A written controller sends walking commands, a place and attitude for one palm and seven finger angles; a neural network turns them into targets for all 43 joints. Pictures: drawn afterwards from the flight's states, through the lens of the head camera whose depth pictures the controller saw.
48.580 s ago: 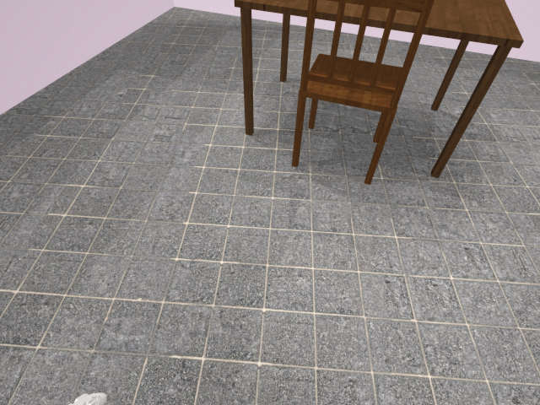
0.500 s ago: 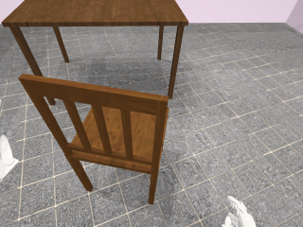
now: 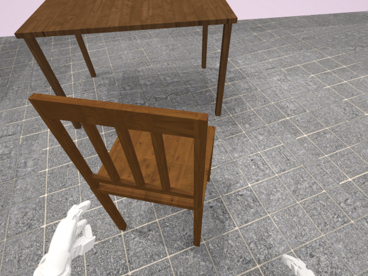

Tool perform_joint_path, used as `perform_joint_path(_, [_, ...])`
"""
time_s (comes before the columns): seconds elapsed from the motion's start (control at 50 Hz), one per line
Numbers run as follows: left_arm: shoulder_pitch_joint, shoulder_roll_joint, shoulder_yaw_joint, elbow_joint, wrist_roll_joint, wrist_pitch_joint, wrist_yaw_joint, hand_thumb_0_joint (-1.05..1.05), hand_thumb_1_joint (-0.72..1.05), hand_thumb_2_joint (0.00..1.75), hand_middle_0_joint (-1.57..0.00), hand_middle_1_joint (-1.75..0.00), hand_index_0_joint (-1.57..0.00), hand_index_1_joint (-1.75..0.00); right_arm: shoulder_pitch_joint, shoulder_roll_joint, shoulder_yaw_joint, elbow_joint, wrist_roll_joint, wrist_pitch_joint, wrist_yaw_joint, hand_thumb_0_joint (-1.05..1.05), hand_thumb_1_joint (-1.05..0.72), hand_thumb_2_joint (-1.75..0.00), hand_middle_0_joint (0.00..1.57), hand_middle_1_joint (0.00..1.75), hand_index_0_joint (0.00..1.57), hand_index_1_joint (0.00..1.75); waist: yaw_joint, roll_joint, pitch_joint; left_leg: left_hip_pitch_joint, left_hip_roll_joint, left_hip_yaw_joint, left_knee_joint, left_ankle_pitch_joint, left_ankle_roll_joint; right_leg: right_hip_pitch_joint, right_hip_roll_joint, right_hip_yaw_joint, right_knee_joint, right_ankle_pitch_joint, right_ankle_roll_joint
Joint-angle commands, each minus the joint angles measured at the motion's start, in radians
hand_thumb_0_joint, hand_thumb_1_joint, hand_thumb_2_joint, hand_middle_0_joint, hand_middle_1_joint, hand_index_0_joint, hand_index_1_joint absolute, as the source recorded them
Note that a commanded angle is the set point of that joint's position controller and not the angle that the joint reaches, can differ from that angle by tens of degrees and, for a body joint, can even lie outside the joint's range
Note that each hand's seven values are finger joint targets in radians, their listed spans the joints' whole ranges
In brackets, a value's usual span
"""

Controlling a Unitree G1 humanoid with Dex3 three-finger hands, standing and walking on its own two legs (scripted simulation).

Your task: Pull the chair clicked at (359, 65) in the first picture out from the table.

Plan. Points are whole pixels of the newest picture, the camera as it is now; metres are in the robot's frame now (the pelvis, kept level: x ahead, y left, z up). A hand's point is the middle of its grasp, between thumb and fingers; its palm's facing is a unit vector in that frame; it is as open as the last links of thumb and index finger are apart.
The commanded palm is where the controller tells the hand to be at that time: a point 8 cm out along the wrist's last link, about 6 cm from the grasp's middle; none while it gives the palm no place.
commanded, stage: let the arm hang, fingers relaxed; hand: left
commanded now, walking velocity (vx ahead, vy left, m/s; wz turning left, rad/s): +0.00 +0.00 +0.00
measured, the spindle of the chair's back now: (132, 159) +0.44 +0.19 -0.06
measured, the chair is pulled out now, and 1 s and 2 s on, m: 0.72 0.72 0.72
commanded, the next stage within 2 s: look to check the result in 0.94 s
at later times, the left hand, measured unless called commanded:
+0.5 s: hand out of the picture -0.02 +0.17 -0.16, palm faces +0.03 -0.97 -0.24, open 7.3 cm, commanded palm none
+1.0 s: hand out of the picture +0.00 +0.14 -0.17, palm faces +0.05 -0.98 -0.18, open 7.3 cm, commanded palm none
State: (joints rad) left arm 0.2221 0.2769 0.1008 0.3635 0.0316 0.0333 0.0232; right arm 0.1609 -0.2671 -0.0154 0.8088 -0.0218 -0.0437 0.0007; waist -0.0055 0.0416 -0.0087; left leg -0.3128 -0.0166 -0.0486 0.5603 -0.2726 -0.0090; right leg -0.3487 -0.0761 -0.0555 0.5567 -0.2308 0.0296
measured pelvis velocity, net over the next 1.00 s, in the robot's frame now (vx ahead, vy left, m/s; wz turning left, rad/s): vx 0.00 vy -0.02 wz -0.01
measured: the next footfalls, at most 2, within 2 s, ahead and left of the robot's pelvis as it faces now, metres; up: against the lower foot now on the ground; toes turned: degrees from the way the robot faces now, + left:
none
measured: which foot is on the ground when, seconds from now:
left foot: down 0.00-1.00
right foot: down 0.00-1.00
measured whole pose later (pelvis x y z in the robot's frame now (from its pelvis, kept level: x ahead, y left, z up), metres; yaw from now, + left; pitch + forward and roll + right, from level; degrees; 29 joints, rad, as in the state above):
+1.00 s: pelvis +0.00 -0.02 +0.01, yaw -1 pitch -1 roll +0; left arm 0.32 0.13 0.01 1.05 0.01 0.02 0.03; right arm 0.36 -0.11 0.00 1.07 -0.02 -0.01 -0.03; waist 0.01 0.01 0.02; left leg -0.23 0.03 -0.06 0.47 -0.24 -0.04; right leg -0.27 -0.03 -0.07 0.49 -0.20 -0.01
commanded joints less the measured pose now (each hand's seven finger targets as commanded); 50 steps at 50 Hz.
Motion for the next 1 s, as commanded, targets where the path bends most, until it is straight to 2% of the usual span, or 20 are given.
perform_joint_path(0.0, [0.049,0.070,-0.049,0.183,0.002,-0.015,-0.012,0.00,0.90,0.90,-0.20,-0.30,-0.20,-0.30,0.060,-0.092,-0.016,-0.040,-0.005,0.012,-0.006,0.00,-0.90,-0.90,0.20,0.30,0.20,0.30,0.014,-0.099,-0.057,0.027,0.067,-0.081,-0.096,0.288,0.041,0.150,-0.036,0.078,-0.070,0.165,-0.089])
perform_joint_path(0.04, [0.051,0.071,-0.061,0.296,-0.004,-0.015,-0.008,0.00,0.90,0.90,-0.20,-0.30,-0.20,-0.30,0.055,-0.083,-0.004,-0.001,-0.004,0.015,-0.009,0.00,-0.90,-0.90,0.20,0.30,0.20,0.30,0.020,0.012,-0.052,0.019,0.077,-0.082,-0.129,0.251,0.038,0.172,-0.024,0.085,-0.082,0.111,-0.077])
perform_joint_path(0.08, [0.070,0.067,-0.069,0.387,-0.008,-0.020,-0.007,0.00,0.90,0.90,-0.20,-0.30,-0.20,-0.30,0.077,-0.065,0.002,0.037,0.000,0.018,-0.012,0.00,-0.90,-0.90,0.20,0.30,0.20,0.30,0.020,0.060,-0.048,0.020,0.075,-0.071,-0.144,0.169,0.035,0.183,-0.022,0.092,-0.112,0.063,-0.077])
perform_joint_path(0.1, [0.079,0.068,-0.072,0.424,-0.009,-0.021,-0.008,0.00,0.90,0.90,-0.20,-0.30,-0.20,-0.30,0.082,-0.058,0.003,0.054,0.003,0.022,-0.016,0.00,-0.90,-0.90,0.20,0.30,0.20,0.30,0.023,0.061,-0.004,0.018,0.072,-0.065,-0.146,0.139,0.037,0.166,-0.021,0.092,-0.136,0.063,-0.082])
perform_joint_path(0.14, [0.101,0.027,-0.055,0.460,-0.006,-0.024,-0.002,0.00,0.90,0.90,-0.20,-0.30,-0.20,-0.30,0.120,-0.023,-0.003,0.080,-0.004,0.025,-0.019,0.00,-0.90,-0.90,0.20,0.30,0.20,0.30,0.017,0.122,-0.039,0.024,0.072,-0.063,-0.149,0.081,0.036,0.177,-0.023,0.087,-0.148,0.036,-0.084])
perform_joint_path(0.18, [0.102,0.024,-0.064,0.498,-0.012,-0.025,-0.003,0.00,0.90,0.90,-0.20,-0.30,-0.20,-0.30,0.152,-0.009,-0.002,0.105,-0.001,0.027,-0.021,0.00,-0.90,-0.90,0.20,0.30,0.20,0.30,0.016,0.099,-0.033,0.013,0.075,-0.064,-0.158,0.048,0.037,0.179,-0.021,0.081,-0.156,0.015,-0.086])
perform_joint_path(0.2, [0.098,0.018,-0.067,0.516,-0.013,-0.025,-0.004,0.00,0.90,0.90,-0.20,-0.30,-0.20,-0.30,0.169,-0.008,-0.005,0.114,0.001,0.031,-0.025,0.00,-0.90,-0.90,0.20,0.30,0.20,0.30,0.016,0.034,0.003,0.017,0.084,-0.069,-0.167,0.045,0.043,0.160,-0.013,0.067,-0.170,0.019,-0.087])
perform_joint_path(0.24, [0.099,0.014,-0.072,0.546,-0.016,-0.024,-0.004,0.00,0.90,0.90,-0.20,-0.30,-0.20,-0.30,0.203,-0.008,-0.007,0.140,0.003,0.031,-0.025,0.00,-0.90,-0.90,0.20,0.30,0.20,0.30,0.011,-0.005,0.020,0.005,0.087,-0.072,-0.174,0.025,0.044,0.152,-0.019,0.070,-0.176,-0.010,-0.083])
perform_joint_path(0.3, [0.119,0.012,-0.076,0.588,-0.019,-0.024,-0.003,0.00,0.90,0.90,-0.20,-0.30,-0.20,-0.30,0.234,0.005,-0.006,0.168,0.004,0.034,-0.027,0.00,-0.90,-0.90,0.20,0.30,0.20,0.30,0.014,-0.020,0.065,-0.002,0.084,-0.057,-0.183,-0.010,0.049,0.122,-0.021,0.070,-0.199,-0.057,-0.089])
perform_joint_path(0.38, [0.136,0.008,-0.075,0.619,-0.020,-0.025,0.000,0.00,0.90,0.90,-0.20,-0.30,-0.20,-0.30,0.284,0.023,-0.004,0.198,0.005,0.032,-0.028,0.00,-0.90,-0.90,0.20,0.30,0.20,0.30,0.006,-0.077,0.059,0.007,0.076,-0.047,-0.171,-0.018,0.047,0.106,-0.027,0.084,-0.202,-0.095,-0.090])
perform_joint_path(0.5, [0.161,-0.017,-0.079,0.654,-0.022,-0.028,0.004,0.00,0.90,0.90,-0.20,-0.30,-0.20,-0.30,0.289,0.049,0.001,0.230,0.008,0.024,-0.034,0.00,-0.90,-0.90,0.20,0.30,0.20,0.30,0.015,-0.050,0.092,0.011,0.083,-0.046,-0.182,0.045,0.050,0.097,-0.023,0.073,-0.192,-0.037,-0.092])
perform_joint_path(0.56, [0.172,-0.023,-0.077,0.656,-0.020,-0.029,0.007,0.00,0.90,0.90,-0.20,-0.30,-0.20,-0.30,0.300,0.055,0.004,0.237,0.007,0.021,-0.033,0.00,-0.90,-0.90,0.20,0.30,0.20,0.30,0.015,-0.048,0.065,0.010,0.082,-0.046,-0.183,0.036,0.047,0.115,-0.024,0.079,-0.183,-0.038,-0.088])
perform_joint_path(0.6, [0.170,-0.032,-0.079,0.662,-0.020,-0.029,0.007,0.00,0.90,0.90,-0.20,-0.30,-0.20,-0.30,0.290,0.063,0.003,0.245,0.007,0.023,-0.035,0.00,-0.90,-0.90,0.20,0.30,0.20,0.30,0.018,-0.024,0.111,0.004,0.082,-0.041,-0.191,0.032,0.048,0.089,-0.020,0.074,-0.192,-0.038,-0.091])
perform_joint_path(0.64, [0.169,-0.035,-0.074,0.659,-0.019,-0.030,0.008,0.00,0.90,0.90,-0.20,-0.30,-0.20,-0.30,0.300,0.067,0.004,0.247,0.005,0.021,-0.034,0.00,-0.90,-0.90,0.20,0.30,0.20,0.30,0.015,-0.016,0.090,-0.002,0.082,-0.043,-0.196,0.020,0.044,0.105,-0.020,0.079,-0.184,-0.040,-0.088])
perform_joint_path(0.7, [0.167,-0.043,-0.073,0.664,-0.019,-0.030,0.009,0.00,0.90,0.90,-0.20,-0.30,-0.20,-0.30,0.293,0.078,0.001,0.245,0.006,0.023,-0.036,0.00,-0.90,-0.90,0.20,0.30,0.20,0.30,0.017,-0.018,0.120,-0.013,0.080,-0.039,-0.203,0.004,0.046,0.094,-0.017,0.076,-0.196,-0.050,-0.090])
perform_joint_path(0.78, [0.168,-0.044,-0.069,0.659,-0.018,-0.032,0.008,0.00,0.90,0.90,-0.20,-0.30,-0.20,-0.30,0.307,0.080,0.002,0.243,0.004,0.022,-0.035,0.00,-0.90,-0.90,0.20,0.30,0.20,0.30,0.013,-0.052,0.085,0.001,0.073,-0.035,-0.182,0.013,0.043,0.105,-0.027,0.084,-0.198,-0.057,-0.089])
perform_joint_path(0.8, [0.166,-0.047,-0.072,0.661,-0.018,-0.031,0.008,0.00,0.90,0.90,-0.20,-0.30,-0.20,-0.30,0.294,0.085,0.000,0.244,0.005,0.026,-0.036,0.00,-0.90,-0.90,0.20,0.30,0.20,0.30,0.014,-0.041,0.125,0.000,0.073,-0.033,-0.189,0.000,0.045,0.078,-0.020,0.082,-0.211,-0.069,-0.092])
perform_joint_path(0.88, [0.164,-0.045,-0.069,0.654,-0.018,-0.032,0.008,0.00,0.90,0.90,-0.20,-0.30,-0.20,-0.30,0.303,0.082,0.001,0.243,0.003,0.026,-0.034,0.00,-0.90,-0.90,0.20,0.30,0.20,0.30,0.010,-0.046,0.099,0.007,0.070,-0.034,-0.179,-0.004,0.042,0.082,-0.026,0.086,-0.207,-0.080,-0.089])
perform_joint_path(0.9, [0.160,-0.049,-0.071,0.657,-0.019,-0.031,0.008,0.00,0.90,0.90,-0.20,-0.30,-0.20,-0.30,0.296,0.087,-0.001,0.245,0.005,0.028,-0.036,0.00,-0.90,-0.90,0.20,0.30,0.20,0.30,0.011,-0.044,0.130,0.003,0.074,-0.035,-0.189,-0.013,0.046,0.067,-0.017,0.082,-0.217,-0.085,-0.092])
perform_joint_path(0.98, [0.164,-0.049,-0.067,0.654,-0.019,-0.035,0.008,0.00,0.90,0.90,-0.20,-0.30,-0.20,-0.30,0.305,0.078,0.000,0.246,0.005,0.021,-0.036,0.00,-0.90,-0.90,0.20,0.30,0.20,0.30,0.011,-0.052,0.066,0.019,0.077,-0.037,-0.179,0.037,0.041,0.115,-0.025,0.080,-0.195,-0.031,-0.088])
